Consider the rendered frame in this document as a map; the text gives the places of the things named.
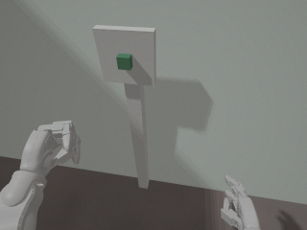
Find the panel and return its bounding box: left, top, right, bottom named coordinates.
left=92, top=25, right=156, bottom=189

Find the right robot hand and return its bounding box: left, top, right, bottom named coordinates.
left=221, top=175, right=261, bottom=230

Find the button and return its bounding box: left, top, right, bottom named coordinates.
left=116, top=53, right=133, bottom=71

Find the left robot hand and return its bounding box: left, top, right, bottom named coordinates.
left=19, top=120, right=81, bottom=177

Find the robot left forearm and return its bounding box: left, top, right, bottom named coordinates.
left=0, top=170, right=47, bottom=230

